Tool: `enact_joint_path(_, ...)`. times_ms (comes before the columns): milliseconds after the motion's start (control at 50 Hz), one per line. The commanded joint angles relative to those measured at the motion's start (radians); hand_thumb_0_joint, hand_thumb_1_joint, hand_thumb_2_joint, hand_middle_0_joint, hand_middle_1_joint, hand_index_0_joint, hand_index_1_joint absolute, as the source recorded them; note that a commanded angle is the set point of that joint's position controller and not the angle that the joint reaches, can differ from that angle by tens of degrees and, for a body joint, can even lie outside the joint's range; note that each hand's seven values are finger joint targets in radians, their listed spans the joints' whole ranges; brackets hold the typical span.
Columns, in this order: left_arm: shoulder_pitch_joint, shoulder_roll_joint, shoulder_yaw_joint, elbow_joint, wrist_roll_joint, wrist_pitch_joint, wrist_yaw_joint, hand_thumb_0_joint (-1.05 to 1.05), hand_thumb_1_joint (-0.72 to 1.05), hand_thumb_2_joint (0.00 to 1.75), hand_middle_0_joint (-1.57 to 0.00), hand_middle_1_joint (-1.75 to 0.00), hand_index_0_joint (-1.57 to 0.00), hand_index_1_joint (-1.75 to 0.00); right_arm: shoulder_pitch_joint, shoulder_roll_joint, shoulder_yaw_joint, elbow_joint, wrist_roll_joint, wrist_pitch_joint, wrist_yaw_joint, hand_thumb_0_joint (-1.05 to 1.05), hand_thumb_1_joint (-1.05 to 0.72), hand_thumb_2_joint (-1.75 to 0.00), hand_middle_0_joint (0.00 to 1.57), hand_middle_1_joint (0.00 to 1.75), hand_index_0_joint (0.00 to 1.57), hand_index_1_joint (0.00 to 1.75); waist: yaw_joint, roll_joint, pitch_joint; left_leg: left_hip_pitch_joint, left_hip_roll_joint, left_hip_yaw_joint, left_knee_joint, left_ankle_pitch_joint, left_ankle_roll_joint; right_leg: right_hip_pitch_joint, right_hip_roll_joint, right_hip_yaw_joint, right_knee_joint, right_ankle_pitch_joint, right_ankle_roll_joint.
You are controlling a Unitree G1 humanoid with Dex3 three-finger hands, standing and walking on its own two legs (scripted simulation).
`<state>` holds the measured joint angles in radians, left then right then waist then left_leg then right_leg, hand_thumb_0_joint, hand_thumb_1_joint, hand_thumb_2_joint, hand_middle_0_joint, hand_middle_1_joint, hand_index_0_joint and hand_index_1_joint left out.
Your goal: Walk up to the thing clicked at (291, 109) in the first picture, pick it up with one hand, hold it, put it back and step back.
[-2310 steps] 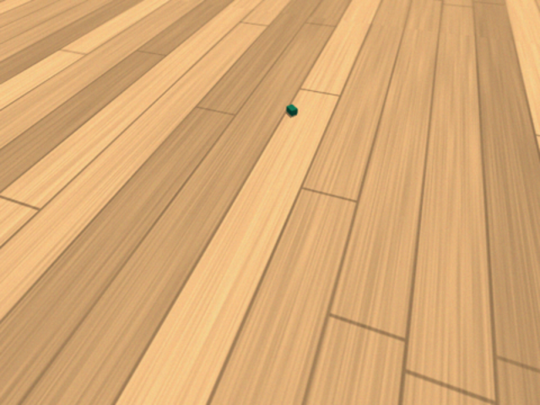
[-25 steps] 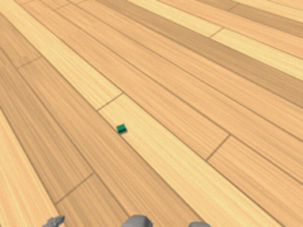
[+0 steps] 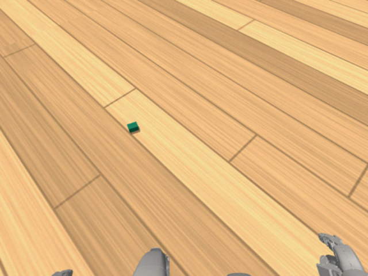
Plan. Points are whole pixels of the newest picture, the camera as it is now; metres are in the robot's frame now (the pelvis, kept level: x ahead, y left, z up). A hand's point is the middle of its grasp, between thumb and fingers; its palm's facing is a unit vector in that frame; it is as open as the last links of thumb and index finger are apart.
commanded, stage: step back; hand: left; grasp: from above
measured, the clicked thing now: (133, 127) +1.01 +0.40 -0.73
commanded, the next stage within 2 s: stand in 1.10 s
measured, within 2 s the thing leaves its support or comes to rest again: neither
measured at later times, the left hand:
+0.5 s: hand out of the picture +0.02 +0.28 -0.12, palm faces +0.07 -0.92 -0.39, open 7.4 cm
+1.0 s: hand out of the picture +0.08 +0.26 -0.13, palm faces +0.15 -0.91 -0.38, open 7.4 cm
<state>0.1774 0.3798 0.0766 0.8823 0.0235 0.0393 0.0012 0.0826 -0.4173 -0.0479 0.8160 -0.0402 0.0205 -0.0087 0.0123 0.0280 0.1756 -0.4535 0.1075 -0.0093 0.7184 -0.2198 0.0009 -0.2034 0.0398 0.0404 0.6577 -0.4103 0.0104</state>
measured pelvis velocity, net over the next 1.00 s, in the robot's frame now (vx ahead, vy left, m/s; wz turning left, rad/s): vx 0.02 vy -0.02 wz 0.13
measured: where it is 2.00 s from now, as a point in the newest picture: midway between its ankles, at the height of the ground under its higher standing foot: outside the picture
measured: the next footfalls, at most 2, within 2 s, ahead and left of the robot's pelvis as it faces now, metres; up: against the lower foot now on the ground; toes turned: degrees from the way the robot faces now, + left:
left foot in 0.28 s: -0.01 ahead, +0.12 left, +0.00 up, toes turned +2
right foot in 0.58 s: +0.07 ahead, -0.13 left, +0.00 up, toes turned +4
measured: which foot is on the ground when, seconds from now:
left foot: down 0.00-0.00, up 0.02-0.26, down 0.28-0.60, up 0.62-0.90, down 0.92-1.00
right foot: down 0.00-0.32, up 0.34-0.56, down 0.58-1.00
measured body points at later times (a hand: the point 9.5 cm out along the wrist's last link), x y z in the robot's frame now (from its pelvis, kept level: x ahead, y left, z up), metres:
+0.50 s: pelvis -0.04 -0.01 +0.02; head -0.02 +0.00 +0.47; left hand +0.02 +0.32 -0.09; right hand +0.02 -0.31 -0.10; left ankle -0.05 +0.12 -0.71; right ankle +0.00 -0.13 -0.68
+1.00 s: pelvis +0.02 -0.02 +0.01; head +0.06 -0.01 +0.46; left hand +0.07 +0.31 -0.11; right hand +0.14 -0.31 -0.12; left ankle +0.03 +0.12 -0.71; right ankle +0.03 -0.13 -0.71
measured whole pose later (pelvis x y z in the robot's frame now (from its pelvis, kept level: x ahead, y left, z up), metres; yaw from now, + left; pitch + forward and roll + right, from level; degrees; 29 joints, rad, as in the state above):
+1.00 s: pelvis +0.02 -0.02 +0.01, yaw +7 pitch -2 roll +1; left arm 0.13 0.37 0.05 0.97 0.00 -0.01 0.01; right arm 0.15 -0.35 -0.04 1.03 -0.03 -0.01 0.00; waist 0.02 -0.02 0.13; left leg -0.29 0.00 0.01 0.61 -0.28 -0.01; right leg -0.27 -0.06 -0.06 0.69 -0.37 0.00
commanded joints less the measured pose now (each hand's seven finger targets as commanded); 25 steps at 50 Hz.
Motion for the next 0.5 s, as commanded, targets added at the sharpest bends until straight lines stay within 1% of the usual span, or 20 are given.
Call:
enact_joint_path(0,0.014,0.397,0.096,-0.078,0.033,-0.039,0.010,0.00,0.90,0.90,-0.20,-0.30,-0.20,-0.30,-0.002,-0.163,-0.054,-0.078,0.013,0.007,-0.027,0.00,-0.90,-0.90,0.20,0.30,0.20,0.30,0.058,-0.247,-0.156,-0.056,-0.129,-0.141,0.242,-0.379,-0.007,-0.199,-0.444,0.573,-0.412,-0.249,-0.278)
enact_joint_path(20,-0.092,0.390,0.090,-0.097,0.029,-0.038,0.012,0.00,0.90,0.90,-0.20,-0.30,-0.20,-0.30,0.015,-0.217,-0.077,-0.044,0.017,0.006,-0.023,0.00,-0.90,-0.90,0.20,0.30,0.20,0.30,0.018,-0.249,-0.057,0.073,-0.088,-0.164,0.331,-0.326,-0.011,-0.428,-0.464,0.584,-0.458,-0.384,-0.285)
enact_joint_path(40,-0.127,0.329,0.075,-0.108,0.029,-0.045,0.012,0.00,0.90,0.90,-0.20,-0.30,-0.20,-0.30,0.023,-0.228,-0.077,-0.024,0.025,0.004,-0.013,0.00,-0.90,-0.90,0.20,0.30,0.20,0.30,-0.012,-0.168,-0.021,0.077,-0.111,-0.158,0.327,-0.267,-0.001,-0.408,-0.375,0.440,-0.411,-0.288,-0.242)
enact_joint_path(60,-0.140,0.279,0.062,-0.103,0.027,-0.051,0.014,0.00,0.90,0.90,-0.20,-0.30,-0.20,-0.30,0.051,-0.201,-0.068,0.004,0.030,-0.002,-0.008,0.00,-0.90,-0.90,0.20,0.30,0.20,0.30,-0.024,-0.123,-0.025,0.045,-0.158,-0.139,0.333,-0.218,-0.003,-0.314,-0.287,0.281,-0.351,-0.139,-0.198)
enact_joint_path(80,-0.123,0.252,0.061,-0.089,0.025,-0.056,0.016,0.00,0.90,0.90,-0.20,-0.30,-0.20,-0.30,0.073,-0.172,-0.057,0.014,0.029,-0.005,-0.007,0.00,-0.90,-0.90,0.20,0.30,0.20,0.30,-0.023,-0.143,-0.043,-0.008,-0.172,-0.123,0.328,-0.192,-0.005,-0.220,-0.240,0.212,-0.321,-0.066,-0.177)
enact_joint_path(120,-0.048,0.263,0.068,-0.065,0.027,-0.066,0.010,0.00,0.90,0.90,-0.20,-0.30,-0.20,-0.30,0.084,-0.158,-0.050,0.020,0.020,-0.016,-0.003,0.00,-0.90,-0.90,0.20,0.30,0.20,0.30,0.015,-0.185,-0.077,-0.010,-0.156,-0.115,0.248,-0.193,-0.018,-0.149,-0.217,0.228,-0.327,-0.186,-0.162)
enact_joint_path(160,-0.004,0.273,0.073,-0.050,0.034,-0.070,0.005,0.00,0.90,0.90,-0.20,-0.30,-0.20,-0.30,0.075,-0.157,-0.045,0.024,0.012,-0.031,0.005,0.00,-0.90,-0.90,0.20,0.30,0.20,0.30,0.048,-0.234,-0.087,-0.059,-0.131,-0.071,0.079,-0.253,-0.026,-0.010,-0.239,0.256,-0.325,-0.253,-0.176)
enact_joint_path(180,0.009,0.279,0.076,-0.046,0.033,-0.068,0.003,0.00,0.90,0.90,-0.20,-0.30,-0.20,-0.30,0.058,-0.154,-0.042,0.025,0.010,-0.040,0.009,0.00,-0.90,-0.90,0.20,0.30,0.20,0.30,0.058,-0.256,-0.094,-0.036,-0.117,-0.048,-0.001,-0.293,-0.027,0.016,-0.264,0.263,-0.325,-0.239,-0.191)
enact_joint_path(200,0.010,0.279,0.075,-0.040,0.028,-0.064,-0.001,0.00,0.90,0.90,-0.20,-0.30,-0.20,-0.30,0.068,-0.153,-0.046,0.035,0.006,-0.047,0.012,0.00,-0.90,-0.90,0.20,0.30,0.20,0.30,0.059,-0.262,-0.099,0.003,-0.121,-0.022,-0.064,-0.321,-0.028,0.017,-0.273,0.256,-0.317,-0.220,-0.197)
enact_joint_path(220,-0.015,0.285,0.071,-0.049,0.024,-0.058,-0.004,0.00,0.90,0.90,-0.20,-0.30,-0.20,-0.30,0.102,-0.150,-0.049,0.047,0.007,-0.055,0.013,0.00,-0.90,-0.90,0.20,0.30,0.20,0.30,0.028,-0.255,-0.116,0.108,-0.111,-0.010,-0.204,-0.278,-0.013,-0.022,-0.287,0.242,-0.278,-0.142,-0.193)
enact_joint_path(240,-0.031,0.269,0.061,-0.051,0.016,-0.049,-0.007,0.00,0.90,0.90,-0.20,-0.30,-0.20,-0.30,0.156,-0.140,-0.055,0.075,0.006,-0.064,0.010,0.00,-0.90,-0.90,0.20,0.30,0.20,0.30,-0.001,-0.214,-0.147,0.231,-0.140,0.020,-0.370,-0.169,-0.001,-0.038,-0.256,0.183,-0.195,-0.034,-0.166)
enact_joint_path(260,0.003,0.211,0.039,-0.051,0.015,-0.045,-0.007,0.00,0.90,0.90,-0.20,-0.30,-0.20,-0.30,0.180,-0.159,-0.070,0.094,-0.001,-0.073,0.004,0.00,-0.90,-0.90,0.20,0.30,0.20,0.30,-0.008,-0.117,-0.177,0.380,-0.127,-0.062,-0.414,-0.089,0.012,-0.118,-0.205,0.120,-0.058,0.075,-0.122)
enact_joint_path(280,0.011,0.152,0.024,-0.055,0.003,-0.048,-0.006,0.00,0.90,0.90,-0.20,-0.30,-0.20,-0.30,0.219,-0.203,-0.086,0.101,-0.009,-0.082,-0.001,0.00,-0.90,-0.90,0.20,0.30,0.20,0.30,-0.017,0.047,-0.216,0.490,0.023,-0.319,-0.465,-0.174,0.060,-0.252,-0.115,0.027,0.128,0.058,-0.066)
enact_joint_path(300,-0.029,0.143,0.020,-0.062,-0.007,-0.050,-0.005,0.00,0.90,0.90,-0.20,-0.30,-0.20,-0.30,0.200,-0.292,-0.098,0.088,-0.010,-0.082,0.001,0.00,-0.90,-0.90,0.20,0.30,0.20,0.30,-0.026,0.138,-0.176,0.499,0.196,-0.574,-0.494,-0.344,0.171,-0.448,-0.032,-0.085,0.209,-0.108,-0.033)
enact_joint_path(320,-0.098,0.240,0.047,-0.055,0.007,-0.056,0.001,0.00,0.90,0.90,-0.20,-0.30,-0.20,-0.30,0.205,-0.337,-0.110,0.092,0.004,-0.078,0.006,0.00,-0.90,-0.90,0.20,0.30,0.20,0.30,-0.058,0.090,-0.106,0.314,0.264,-0.643,-0.509,-0.438,0.272,-0.381,-0.099,0.019,0.266,-0.155,-0.039)
enact_joint_path(340,-0.081,0.267,0.052,-0.049,0.003,-0.059,-0.004,0.00,0.90,0.90,-0.20,-0.30,-0.20,-0.30,0.170,-0.303,-0.104,0.082,0.001,-0.076,0.007,0.00,-0.90,-0.90,0.20,0.30,0.20,0.30,-0.031,0.053,-0.063,0.237,0.240,-0.566,-0.506,-0.459,0.274,-0.328,-0.113,0.029,0.292,-0.137,-0.044)
enact_joint_path(380,-0.029,0.220,0.045,-0.028,-0.004,-0.063,-0.014,0.00,0.90,0.90,-0.20,-0.30,-0.20,-0.30,0.135,-0.223,-0.076,0.072,-0.005,-0.082,0.006,0.00,-0.90,-0.90,0.20,0.30,0.20,0.30,-0.002,0.075,-0.062,0.308,0.117,-0.369,-0.467,-0.275,0.189,-0.347,-0.111,0.016,0.215,-0.061,-0.044)
enact_joint_path(400,-0.019,0.215,0.044,-0.020,-0.001,-0.065,-0.020,0.00,0.90,0.90,-0.20,-0.30,-0.20,-0.30,0.149,-0.217,-0.077,0.074,-0.002,-0.087,0.006,0.00,-0.90,-0.90,0.20,0.30,0.20,0.30,-0.006,0.094,-0.061,0.283,0.098,-0.328,-0.454,-0.221,0.174,-0.324,-0.104,-0.011,0.200,-0.030,-0.041)
enact_joint_path(440,-0.029,0.206,0.047,-0.011,-0.001,-0.065,-0.025,0.00,0.90,0.90,-0.20,-0.30,-0.20,-0.30,0.172,-0.234,-0.082,0.085,0.001,-0.083,0.010,0.00,-0.90,-0.90,0.20,0.30,0.20,0.30,-0.029,0.132,-0.067,0.225,0.097,-0.319,-0.458,-0.233,0.182,-0.239,-0.081,-0.054,0.138,-0.023,-0.029)
enact_joint_path(480,-0.021,0.195,0.048,-0.008,0.000,-0.069,-0.024,0.00,0.90,0.90,-0.20,-0.30,-0.20,-0.30,0.144,-0.227,-0.079,0.071,0.001,-0.072,0.012,0.00,-0.90,-0.90,0.20,0.30,0.20,0.30,-0.022,0.160,-0.097,0.188,0.083,-0.265,-0.423,-0.224,0.177,-0.153,-0.064,-0.071,0.050,0.004,-0.030)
